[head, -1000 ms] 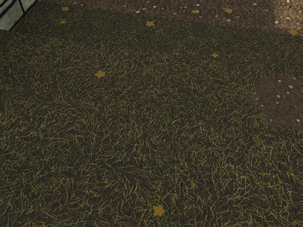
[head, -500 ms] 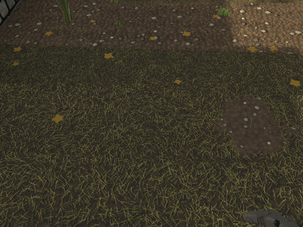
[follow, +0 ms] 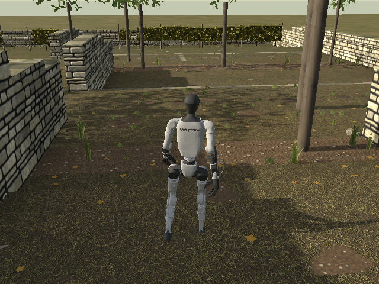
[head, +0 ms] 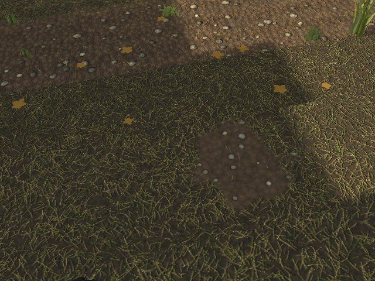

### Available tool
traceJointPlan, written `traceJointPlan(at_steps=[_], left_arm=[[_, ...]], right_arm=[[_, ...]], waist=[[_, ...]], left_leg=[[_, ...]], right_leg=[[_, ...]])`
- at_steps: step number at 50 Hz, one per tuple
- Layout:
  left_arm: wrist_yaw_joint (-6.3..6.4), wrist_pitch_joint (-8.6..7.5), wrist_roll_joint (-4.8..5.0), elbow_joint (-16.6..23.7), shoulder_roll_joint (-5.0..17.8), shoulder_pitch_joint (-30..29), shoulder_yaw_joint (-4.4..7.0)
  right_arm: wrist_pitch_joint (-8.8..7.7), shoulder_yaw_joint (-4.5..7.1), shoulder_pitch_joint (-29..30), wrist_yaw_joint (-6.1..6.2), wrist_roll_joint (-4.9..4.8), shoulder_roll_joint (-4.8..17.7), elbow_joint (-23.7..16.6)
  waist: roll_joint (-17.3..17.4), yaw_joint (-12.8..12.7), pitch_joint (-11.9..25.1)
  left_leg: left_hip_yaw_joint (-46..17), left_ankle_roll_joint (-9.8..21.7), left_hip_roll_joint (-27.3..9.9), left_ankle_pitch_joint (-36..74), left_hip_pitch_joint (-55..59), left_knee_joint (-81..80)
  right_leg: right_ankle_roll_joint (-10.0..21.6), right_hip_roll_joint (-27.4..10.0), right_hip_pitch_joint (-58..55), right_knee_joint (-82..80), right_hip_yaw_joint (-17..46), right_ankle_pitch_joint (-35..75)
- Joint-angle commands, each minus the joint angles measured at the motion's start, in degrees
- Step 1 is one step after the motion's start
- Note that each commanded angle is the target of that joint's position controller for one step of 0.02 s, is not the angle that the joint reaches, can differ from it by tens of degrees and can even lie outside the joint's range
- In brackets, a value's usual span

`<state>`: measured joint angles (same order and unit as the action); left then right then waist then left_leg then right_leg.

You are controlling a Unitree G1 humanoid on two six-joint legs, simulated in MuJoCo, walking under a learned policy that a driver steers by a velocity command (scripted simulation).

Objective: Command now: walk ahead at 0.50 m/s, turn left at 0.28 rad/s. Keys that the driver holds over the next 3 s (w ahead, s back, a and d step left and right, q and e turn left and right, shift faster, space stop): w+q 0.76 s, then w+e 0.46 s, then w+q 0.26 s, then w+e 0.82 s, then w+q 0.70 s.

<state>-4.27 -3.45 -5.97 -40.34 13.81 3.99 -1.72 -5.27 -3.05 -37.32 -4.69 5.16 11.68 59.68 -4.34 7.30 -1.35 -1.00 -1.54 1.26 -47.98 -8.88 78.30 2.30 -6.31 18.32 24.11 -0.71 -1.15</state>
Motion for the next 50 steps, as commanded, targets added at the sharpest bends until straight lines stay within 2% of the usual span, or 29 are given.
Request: traceJointPlan(at_steps=[1, 2, 3, 4, 6, 8, 13, 20, 23, 24, 25, 26, 27, 29, 31, 34, 36, 37, 39, 40, 42, 43, 44, 45, 46, 47, 48, 49, 50], left_arm=[[0.07, 0.68, -0.61, -10.30, 11.58, 40.07, 5.35], [0.33, 0.94, 0.97, -9.84, 15.05, 33.78, 6.24], [0.57, 0.84, 1.22, -8.88, 12.49, 26.71, 5.68], [1.27, -0.86, 0.40, -6.58, 2.47, 18.91, 2.05], [2.36, -2.64, 0.69, -6.47, -2.36, 14.95, 0.52], [3.63, -3.54, 2.70, -8.67, 0.49, 16.96, 1.35], [3.14, -4.01, 0.46, -10.55, 5.67, 15.39, 3.05], [3.63, -2.70, 1.26, -16.37, 8.14, 26.18, 4.26], [3.46, -2.46, 0.02, -15.24, 10.45, 24.15, 5.31], [2.87, -2.99, -1.41, -14.59, 5.22, 27.38, 3.64], [0.11, -3.43, -1.98, -13.17, 2.40, 25.56, 1.89], [-1.49, -3.09, 2.06, -9.89, 4.67, 11.68, 2.94], [-0.74, -3.50, 3.16, -7.05, 4.39, 4.25, 2.79], [2.71, -3.70, 0.85, -6.66, 5.90, 7.05, 3.17], [4.51, -2.29, 0.34, -6.47, 0.89, 9.24, 1.69], [5.45, -1.10, 1.32, -3.71, 2.91, 6.77, 1.62], [4.23, -1.41, 0.35, -3.08, -1.91, 9.55, -0.41], [3.74, -1.60, 0.05, -3.60, -0.95, 13.99, -0.11], [3.22, -1.82, -0.34, -0.98, 2.72, 11.27, 0.62], [2.76, -1.68, 0.41, 0.12, 5.10, 2.87, 0.83], [2.23, -2.24, -0.15, 3.04, 2.81, -12.48, 0.14], [1.41, -2.53, -0.24, 2.40, 0.77, -14.60, -0.12], [0.66, -2.65, -0.33, -0.47, -0.10, -12.09, -0.62], [0.67, -2.01, -0.43, -0.26, -2.68, -9.27, -1.15], [0.77, -1.21, 0.15, 0.57, -0.81, -6.68, -0.53], [0.25, -0.34, 9.37, 2.14, 2.75, -5.58, 2.47], [0.88, -0.08, 0.01, -2.35, 5.66, -0.24, 1.26], [1.08, -0.02, -1.37, -2.70, 5.36, 1.39, 2.01], [1.17, 0.16, -0.78, -2.95, 6.69, 1.13, 2.06]], right_arm=[[-0.01, 0.81, 1.69, -2.56, -1.55, 2.53, -4.14], [-1.18, 1.43, 9.74, -2.02, -2.86, 3.22, -8.39], [-2.06, 2.31, 13.48, -0.59, -2.94, 5.71, -9.81], [-2.73, 1.78, 15.98, 1.41, -1.80, 4.26, -10.31], [-1.22, 1.53, 16.72, 1.45, -0.98, 1.36, -9.51], [0.37, 1.38, 16.62, 0.34, -0.61, 0.06, -10.32], [1.50, 1.32, 26.10, -1.10, -2.38, 1.37, -14.36], [1.08, 4.77, 39.41, -0.36, -1.78, 6.63, -18.17], [-0.76, 7.66, 29.02, 1.57, -3.43, 11.46, -15.37], [-0.97, 8.81, 16.19, 3.08, -3.32, 13.18, -11.84], [-0.36, 9.31, 2.84, 3.87, -1.87, 15.23, -7.80], [-1.05, 9.34, -4.16, 3.36, -0.99, 14.17, -4.20], [-2.55, 10.15, 3.25, 3.41, -1.64, 15.57, -4.94], [-3.80, 7.07, 13.94, 2.18, -3.28, 7.33, -5.87], [-3.70, 5.26, 21.67, 1.15, -3.01, 3.97, -8.18], [-4.04, 6.19, 26.45, 0.80, -3.03, 8.74, -10.76], [-3.28, 6.45, 24.67, 0.56, -0.02, 9.72, -10.98], [-3.23, 6.42, 24.07, 0.33, 0.68, 9.52, -11.73], [-3.81, 6.80, 19.29, 0.61, 0.52, 9.89, -11.74], [-4.34, 6.44, 10.29, 2.20, 1.11, 7.12, -7.03], [-3.28, 5.62, -16.52, 7.58, -1.73, 0.53, 0.61], [-2.52, 5.62, -19.35, 8.38, -2.94, 0.91, 1.10], [-1.93, 4.71, -10.69, 7.72, -4.17, -0.16, -3.00], [-0.76, 4.02, -2.56, 4.67, -1.79, 3.78, -4.49], [-0.67, 3.97, 3.90, 2.05, 0.96, 7.14, -5.35], [-0.31, 6.56, 11.03, 5.23, -5.76, 9.01, -8.51], [-1.61, 2.68, 7.64, 3.21, -0.22, 4.83, -7.96], [-1.87, 3.58, 5.90, 2.88, -1.91, 6.86, -7.45], [-1.82, 4.03, 4.56, 3.43, -2.88, 8.70, -7.35]], waist=[[-5.63, -17.90, 17.63], [-5.47, -16.34, 9.70], [-1.45, -14.31, 2.74], [4.86, -9.73, 0.43], [4.16, -5.77, -3.39], [0.36, -4.20, -2.73], [3.43, -4.89, -2.89], [0.51, -9.37, -6.33], [-0.41, -3.49, 0.86], [4.75, -1.61, 13.39], [11.70, 3.18, 21.69], [6.65, 8.72, 14.18], [6.64, 6.68, 1.94], [8.25, -1.77, 1.12], [4.43, -7.73, 0.07], [3.97, -9.11, -0.59], [6.08, -9.71, 0.20], [5.96, -11.27, 0.78], [6.15, -8.87, -0.26], [6.07, -2.15, -2.83], [4.62, 12.48, -5.01], [5.27, 13.53, -4.08], [1.89, 11.40, -2.25], [6.88, 5.76, -4.17], [9.41, -0.29, -5.28], [9.50, -1.45, 0.30], [4.16, -3.72, -10.28], [4.82, -4.23, -10.93], [2.95, -3.02, -9.30]], left_leg=[[-1.83, 1.00, 0.36, 5.31, -46.04, 32.29], [-0.70, 1.71, -0.99, 10.30, -55.32, 33.12], [-2.76, 2.86, -4.06, 18.58, -55.92, 29.12], [-9.29, 4.63, -8.55, 35.97, -46.77, 9.44], [-7.03, 5.48, -11.66, 43.82, -35.38, -8.75], [-5.93, 5.49, -11.34, 45.02, -34.01, -19.93], [-2.85, 6.40, -8.11, 54.76, -27.18, -35.12], [3.73, 7.14, -1.84, 42.91, -27.61, -43.72], [7.46, 10.65, 4.75, 47.14, -2.86, -42.89], [-2.59, 17.59, 0.66, 52.58, 26.60, -35.71], [-26.89, 26.01, -11.17, 47.00, 44.72, -47.78], [-35.24, 22.81, -14.07, 37.95, 43.01, -57.76], [-32.18, 19.73, -13.81, 31.95, 30.00, -59.93], [-26.84, 20.76, -11.46, 35.86, 8.68, -61.42], [-25.69, 21.26, -11.48, 37.83, -8.55, -65.96], [-17.74, 17.60, -5.68, 35.63, -21.10, -68.54], [-11.07, 15.62, -0.52, 39.84, -34.47, -61.57], [-11.38, 16.18, -0.53, 44.22, -36.64, -56.99], [-15.34, 16.65, -1.43, 43.02, -27.15, -50.82], [-25.19, 16.06, -8.34, 34.28, -0.41, -42.97], [-34.01, 15.96, -12.59, 28.14, 41.90, -30.57], [-34.16, 15.25, -11.52, 31.24, 41.84, -28.50], [-26.53, 14.82, -5.31, 26.80, 21.54, -28.89], [-20.26, 15.60, -2.18, 22.99, -10.55, -36.20], [-21.11, 16.16, -2.27, 18.65, -33.00, -39.84], [-22.65, 15.72, -5.98, 23.68, -27.81, -39.47], [-19.92, 12.37, -3.17, 12.15, -34.33, -33.61], [-20.31, 12.45, -4.10, 15.39, -30.89, -31.76], [-18.69, 11.03, -4.22, 20.05, -22.91, -28.23]], right_leg=[[15.52, -15.55, -57.73, 15.72, 14.25, 43.69], [15.80, -17.25, -45.82, 6.35, 19.71, 14.45], [16.23, -18.50, -30.85, -0.74, 21.69, -5.15], [14.65, -18.65, -17.41, -5.62, 18.65, -2.42], [16.06, -16.07, -2.88, -14.59, 11.10, 2.45], [15.96, -15.14, -6.30, -16.80, 7.67, 6.18], [11.43, -12.08, -10.53, -16.16, -5.94, 19.31], [7.74, -11.96, -28.65, -10.44, -12.64, 27.06], [4.50, -9.45, -19.67, 8.48, -16.76, 47.19], [-1.00, -6.29, 0.85, 25.66, -15.55, 34.04], [-4.54, 4.17, 18.15, 40.94, -11.94, -22.89], [-2.27, 7.74, 29.55, 51.13, -0.91, -31.77], [-0.48, 3.77, 35.18, 51.68, 4.78, -28.25], [0.88, 0.24, 21.76, 46.83, 6.99, -24.35], [0.15, -1.06, 10.51, 41.34, 7.22, -24.23], [-2.41, 1.56, 0.65, 26.08, 2.95, -17.88], [-2.87, 4.28, -12.41, 31.42, -0.57, 3.09], [-3.58, 4.39, -14.47, 34.14, -2.25, 3.39], [-4.05, 4.81, -7.27, 30.96, -1.57, -0.44], [-4.48, -1.82, 22.10, 24.68, 12.52, 6.65], [-6.29, -2.99, 67.80, 12.77, 14.59, 1.77], [-4.98, -2.72, 69.46, 9.81, 12.66, 3.36], [-2.11, -2.92, 49.14, -3.74, 8.15, 25.04], [0.12, -0.55, 19.86, -0.46, 0.79, 38.58], [-0.40, -0.24, 0.99, 12.27, -1.13, 41.31], [-1.84, 1.18, -3.97, 10.93, 5.23, 27.80], [-1.66, -2.45, -3.19, 11.58, 0.73, 32.74], [-2.43, -1.54, -4.60, 8.53, -1.27, 26.69], [-2.40, -0.03, -4.68, 1.59, -2.64, 23.44]])
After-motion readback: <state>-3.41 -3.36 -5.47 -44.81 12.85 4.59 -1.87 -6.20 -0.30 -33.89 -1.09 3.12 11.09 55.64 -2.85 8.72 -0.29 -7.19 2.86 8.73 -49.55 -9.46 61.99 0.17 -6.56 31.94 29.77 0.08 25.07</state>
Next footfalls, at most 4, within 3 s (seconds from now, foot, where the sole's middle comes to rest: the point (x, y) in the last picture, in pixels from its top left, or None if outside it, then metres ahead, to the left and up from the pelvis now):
0.46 left None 0.42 0.19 -0.79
1.04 right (153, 219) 0.85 0.10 -0.96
1.60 left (95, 178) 1.12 0.37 -0.96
2.26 right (145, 127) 1.58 0.12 -1.12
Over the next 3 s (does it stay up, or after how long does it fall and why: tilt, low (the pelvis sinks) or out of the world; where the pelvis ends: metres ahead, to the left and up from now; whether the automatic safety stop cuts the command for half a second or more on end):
stays up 1.87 0.30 -0.34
